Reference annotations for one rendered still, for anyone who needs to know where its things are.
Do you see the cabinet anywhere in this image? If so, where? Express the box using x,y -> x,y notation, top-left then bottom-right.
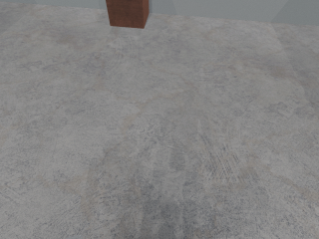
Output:
106,0 -> 150,29

